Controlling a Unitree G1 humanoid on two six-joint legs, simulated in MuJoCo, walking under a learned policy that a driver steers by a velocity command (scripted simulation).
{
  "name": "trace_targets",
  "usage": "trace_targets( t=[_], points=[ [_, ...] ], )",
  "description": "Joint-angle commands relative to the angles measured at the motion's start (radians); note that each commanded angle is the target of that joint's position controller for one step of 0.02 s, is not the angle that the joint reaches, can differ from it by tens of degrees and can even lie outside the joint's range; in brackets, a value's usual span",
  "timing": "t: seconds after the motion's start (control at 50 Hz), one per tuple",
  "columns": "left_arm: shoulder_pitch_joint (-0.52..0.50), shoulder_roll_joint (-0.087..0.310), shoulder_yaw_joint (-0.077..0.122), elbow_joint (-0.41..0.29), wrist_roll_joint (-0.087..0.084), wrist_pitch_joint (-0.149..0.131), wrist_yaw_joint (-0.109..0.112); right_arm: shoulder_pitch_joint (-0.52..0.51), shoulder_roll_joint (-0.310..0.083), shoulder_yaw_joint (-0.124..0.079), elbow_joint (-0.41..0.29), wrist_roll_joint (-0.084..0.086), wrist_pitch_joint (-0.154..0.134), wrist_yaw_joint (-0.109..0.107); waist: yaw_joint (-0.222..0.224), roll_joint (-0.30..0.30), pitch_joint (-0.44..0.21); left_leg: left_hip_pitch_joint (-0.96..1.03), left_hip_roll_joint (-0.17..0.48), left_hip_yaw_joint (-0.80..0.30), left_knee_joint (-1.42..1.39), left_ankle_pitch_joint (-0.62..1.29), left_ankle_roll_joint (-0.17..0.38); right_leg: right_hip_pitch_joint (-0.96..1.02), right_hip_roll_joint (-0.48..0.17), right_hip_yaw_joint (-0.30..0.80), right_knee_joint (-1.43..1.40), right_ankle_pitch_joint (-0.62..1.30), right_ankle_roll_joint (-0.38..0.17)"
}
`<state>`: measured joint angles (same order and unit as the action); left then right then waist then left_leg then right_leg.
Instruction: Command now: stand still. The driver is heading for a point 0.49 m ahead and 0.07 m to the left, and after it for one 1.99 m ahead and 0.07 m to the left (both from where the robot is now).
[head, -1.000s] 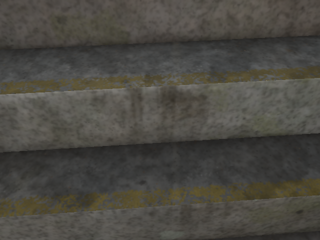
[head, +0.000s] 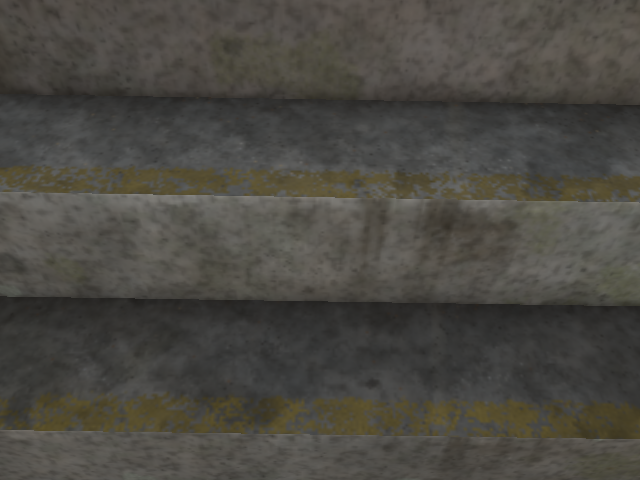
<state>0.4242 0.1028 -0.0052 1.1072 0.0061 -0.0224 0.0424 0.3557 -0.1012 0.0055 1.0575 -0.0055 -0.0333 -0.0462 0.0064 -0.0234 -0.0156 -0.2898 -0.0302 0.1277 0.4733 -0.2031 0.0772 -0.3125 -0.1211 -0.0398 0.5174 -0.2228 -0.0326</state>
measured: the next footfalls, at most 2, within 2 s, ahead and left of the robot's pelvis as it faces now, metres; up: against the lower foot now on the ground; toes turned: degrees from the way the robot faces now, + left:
left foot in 0.76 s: +0.06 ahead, +0.06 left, +0.00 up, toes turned +8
right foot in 1.08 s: +0.30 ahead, -0.12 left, +0.23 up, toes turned -10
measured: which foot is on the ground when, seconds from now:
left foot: down 0.00-0.48, up 0.50-0.74, down 0.76-1.00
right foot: down 0.00-0.76, up 0.78-1.00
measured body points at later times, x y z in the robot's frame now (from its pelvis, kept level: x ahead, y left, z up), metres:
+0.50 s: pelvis -0.01 -0.04 -0.01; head +0.00 -0.06 +0.44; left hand -0.05 +0.17 -0.16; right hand +0.00 -0.27 -0.17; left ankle +0.03 +0.07 -0.73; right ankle +0.03 -0.17 -0.73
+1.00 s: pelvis +0.10 -0.02 +0.00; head +0.10 -0.01 +0.45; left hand +0.30 +0.16 -0.09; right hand -0.02 -0.21 -0.15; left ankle +0.02 +0.06 -0.74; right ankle +0.12 -0.13 -0.37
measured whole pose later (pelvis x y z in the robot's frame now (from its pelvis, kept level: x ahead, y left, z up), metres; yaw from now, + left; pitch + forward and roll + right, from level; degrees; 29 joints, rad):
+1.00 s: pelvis +0.10 -0.02 +0.00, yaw -1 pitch +4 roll +1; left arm 0.06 0.08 -0.01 0.75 0.01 -0.07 0.03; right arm 0.55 -0.10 0.00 1.20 -0.02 -0.14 0.00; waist 0.01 -0.03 -0.09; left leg -0.14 -0.02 0.17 0.41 -0.34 0.04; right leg -1.28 0.00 -0.02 2.32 -0.25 -0.19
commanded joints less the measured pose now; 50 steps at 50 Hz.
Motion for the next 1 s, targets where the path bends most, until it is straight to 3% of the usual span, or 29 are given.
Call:
trace_targets(
  t=[0.02,0.24,0.32,0.42,0.46,0.48,0.5,0.52,0.54,0.56,0.58,0.6,0.62,0.68,0.7,0.72,0.74,0.76,0.78,0.8,0.82,0.84,0.86,0.88,0.9,0.92,0.94,0.98,1.0],
  points=[
    [0.104,0.038,0.002,-0.005,0.001,-0.005,0.004,0.036,-0.060,-0.004,-0.021,0.002,-0.011,0.005,0.006,0.021,0.078,-0.010,0.173,-0.221,-0.174,-0.164,0.052,-0.063,-0.021,0.029,-0.067,-0.036,-0.063],
    [0.111,0.026,-0.001,-0.009,0.003,-0.010,0.006,0.042,-0.052,-0.002,0.019,0.006,-0.006,0.008,0.001,0.025,0.069,-0.024,0.165,-0.192,-0.154,-0.175,0.053,-0.059,-0.016,0.043,-0.102,-0.088,-0.072],
    [0.100,0.076,0.018,-0.026,-0.004,-0.007,0.001,0.051,-0.132,-0.032,0.024,0.014,0.005,0.013,-0.002,0.044,0.087,-0.090,0.161,-0.221,-0.132,-0.414,0.103,-0.157,0.017,0.045,-0.038,-0.309,-0.118],
    [0.091,0.029,0.004,-0.060,-0.005,-0.018,-0.015,-0.023,-0.140,-0.041,0.004,0.023,0.005,0.017,0.026,0.099,0.060,-0.212,0.199,-0.294,-0.129,-0.463,0.156,-0.182,0.072,0.004,0.107,-0.208,-0.161],
    [0.168,0.052,0.008,-0.049,0.002,-0.020,-0.011,-0.129,-0.144,-0.042,-0.024,0.034,-0.001,0.022,0.082,0.010,0.038,-0.381,0.159,-0.225,-0.025,-0.410,0.141,-0.039,0.041,0.083,0.029,-0.256,-0.202],
    [0.219,0.091,0.021,-0.036,0.009,-0.018,-0.003,-0.181,-0.122,-0.036,-0.044,0.040,-0.007,0.029,0.109,-0.122,0.033,-0.500,0.101,-0.133,0.145,-0.325,0.114,0.054,-0.032,0.237,-0.111,-0.379,-0.236],
    [0.254,0.152,0.043,-0.022,0.009,-0.017,0.007,-0.191,-0.084,-0.026,-0.060,0.046,-0.015,0.040,0.115,-0.324,0.017,-0.593,0.025,-0.017,0.422,-0.204,0.074,0.130,-0.158,0.509,-0.331,-0.613,-0.280],
    [0.231,0.180,0.060,-0.016,0.010,-0.019,0.020,-0.154,-0.082,-0.030,-0.061,0.017,-0.023,0.046,0.097,-0.362,-0.021,-0.602,0.060,-0.039,0.711,-0.097,0.057,0.116,-0.233,0.675,-0.424,-0.689,-0.324],
    [0.144,0.181,0.067,-0.026,0.018,-0.025,0.026,-0.140,-0.085,-0.036,-0.068,-0.018,-0.027,0.052,0.057,-0.261,-0.038,-0.601,0.068,-0.062,0.970,-0.097,0.026,0.064,-0.224,0.664,-0.399,-0.616,-0.331],
    [0.053,0.186,0.072,-0.038,0.014,-0.033,0.027,-0.146,-0.059,-0.031,-0.101,-0.034,-0.032,0.057,0.012,-0.166,-0.058,-0.578,0.076,-0.094,1.184,-0.110,0.018,0.002,-0.191,0.558,-0.340,-0.482,-0.313],
    [0.005,0.180,0.073,-0.044,0.010,-0.047,0.025,-0.147,-0.061,-0.029,-0.135,-0.038,-0.045,0.070,-0.027,-0.061,-0.043,-0.545,0.092,-0.115,1.136,-0.076,0.012,-0.048,-0.162,0.428,-0.315,-0.427,-0.274],
    [-0.011,0.152,0.071,-0.029,0.015,-0.058,0.023,-0.163,-0.038,-0.009,-0.176,-0.032,-0.052,0.069,-0.039,-0.026,0.013,-0.551,0.102,-0.122,1.083,-0.036,0.024,-0.089,-0.130,0.351,-0.276,-0.357,-0.274],
    [0.010,0.126,0.064,-0.013,0.011,-0.067,0.018,-0.135,-0.045,-0.004,-0.175,-0.022,-0.058,0.072,-0.039,-0.011,0.007,-0.517,0.096,-0.096,1.009,-0.021,0.037,-0.086,-0.113,0.311,-0.275,-0.335,-0.263],
    [-0.020,0.132,0.062,-0.025,0.005,-0.064,0.026,-0.082,-0.068,0.015,-0.183,0.021,-0.057,0.072,-0.047,-0.048,0.029,-0.251,0.070,-0.033,0.441,-0.215,0.072,-0.142,-0.049,0.174,-0.285,-0.277,-0.251],
    [-0.043,0.157,0.068,-0.036,0.017,-0.048,0.041,-0.063,-0.076,0.019,-0.178,0.048,-0.053,0.063,-0.071,-0.044,0.062,-0.131,0.043,0.019,0.157,-0.261,0.070,-0.187,-0.003,0.132,-0.236,-0.308,-0.264],
    [0.013,0.147,0.070,-0.015,0.019,-0.034,0.052,0.028,-0.074,0.013,-0.140,0.065,-0.033,0.043,-0.075,-0.016,0.049,0.039,-0.039,0.186,0.010,-0.237,0.050,-0.242,0.029,0.125,-0.168,-0.342,-0.301],
    [0.011,0.153,0.067,-0.023,0.033,-0.034,0.037,0.153,-0.099,0.000,-0.082,0.062,-0.025,0.009,-0.104,-0.049,-0.001,0.192,0.015,0.099,-0.036,-0.108,0.076,-0.277,-0.005,0.185,-0.017,-0.269,-0.312],
    [-0.061,0.121,0.066,-0.058,0.016,-0.050,-0.003,0.305,-0.134,-0.013,-0.023,0.030,-0.033,-0.009,-0.161,0.086,-0.045,0.392,0.106,-0.061,-0.048,-0.037,0.066,-0.464,0.034,0.127,0.319,-0.164,-0.274],
    [-0.152,0.029,0.048,-0.111,0.000,-0.079,-0.034,0.399,-0.175,-0.025,0.010,0.002,-0.033,-0.014,-0.186,0.248,-0.057,0.520,0.278,-0.398,-0.137,-0.225,0.034,-0.721,0.122,0.100,0.692,-0.104,-0.191],
    [-0.096,0.054,0.058,-0.138,0.002,-0.104,-0.047,0.327,-0.252,-0.054,-0.026,-0.029,-0.034,-0.014,-0.155,0.407,-0.132,0.515,0.473,-0.832,-0.395,-0.502,0.100,-0.850,0.181,0.106,1.024,-0.094,-0.124],
    [-0.167,0.058,0.064,-0.164,0.033,-0.107,-0.044,0.182,-0.225,-0.058,-0.024,-0.030,-0.049,-0.013,-0.057,0.288,0.015,0.350,0.524,-0.901,-0.454,-0.638,0.119,-0.987,0.128,0.124,1.418,-0.001,-0.087],
    [-0.274,0.027,0.047,-0.233,0.049,-0.111,-0.037,0.088,-0.163,-0.048,-0.017,-0.017,-0.057,-0.008,-0.021,0.134,0.081,0.230,0.469,-0.697,-0.363,-0.461,0.115,-1.056,0.116,0.098,1.726,0.088,-0.075],
    [-0.325,0.010,0.031,-0.277,0.050,-0.115,-0.036,0.059,-0.113,-0.036,-0.007,-0.019,-0.074,0.004,0.003,-0.001,0.136,0.142,0.414,-0.496,-0.297,-0.320,0.081,-1.104,0.092,0.096,1.765,0.130,-0.076],
    [-0.327,-0.016,0.016,-0.303,0.046,-0.109,-0.037,0.060,-0.058,-0.020,0.018,-0.013,-0.094,0.011,0.022,-0.036,0.148,0.085,0.378,-0.399,-0.261,-0.179,0.063,-1.096,0.072,0.109,1.799,0.155,-0.096],
    [-0.336,-0.045,-0.004,-0.335,0.033,-0.094,-0.039,0.079,-0.042,-0.015,0.051,-0.022,-0.107,0.023,0.041,-0.047,0.167,0.037,0.345,-0.333,-0.248,-0.162,0.046,-1.100,0.077,0.125,1.801,0.138,-0.118],
    [-0.399,-0.047,-0.006,-0.381,0.018,-0.078,-0.034,0.065,-0.064,-0.017,0.049,-0.028,-0.116,0.038,0.030,-0.025,0.155,0.024,0.315,-0.280,-0.267,-0.041,0.044,-1.099,0.109,0.078,1.832,0.055,-0.133],
    [-0.430,-0.067,-0.016,-0.412,0.008,-0.066,-0.018,0.116,-0.076,-0.021,0.078,-0.033,-0.127,0.049,0.015,0.041,0.136,0.079,0.326,-0.290,-0.272,-0.003,0.073,-1.184,0.134,0.085,1.990,-0.036,-0.158],
    [-0.483,-0.054,-0.030,-0.481,-0.005,-0.051,-0.003,0.135,-0.099,-0.024,0.087,-0.018,-0.140,0.051,0.041,0.030,0.156,0.073,0.308,-0.213,-0.336,-0.039,0.058,-1.199,0.100,0.065,1.853,-0.088,-0.173],
    [-0.620,-0.024,-0.040,-0.556,-0.010,-0.047,0.004,0.114,-0.065,-0.013,0.097,0.002,-0.138,0.051,0.042,0.051,0.208,-0.032,0.272,-0.105,-0.438,0.227,0.034,-1.089,0.069,-0.028,1.590,-0.112,-0.188]
  ],
)
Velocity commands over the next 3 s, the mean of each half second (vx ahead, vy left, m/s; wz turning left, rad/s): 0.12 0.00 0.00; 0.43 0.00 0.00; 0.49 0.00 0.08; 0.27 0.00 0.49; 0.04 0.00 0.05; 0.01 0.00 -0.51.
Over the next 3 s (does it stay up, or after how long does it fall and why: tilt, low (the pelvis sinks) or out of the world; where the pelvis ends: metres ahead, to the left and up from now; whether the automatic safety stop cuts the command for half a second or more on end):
stays up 0.44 0.13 0.44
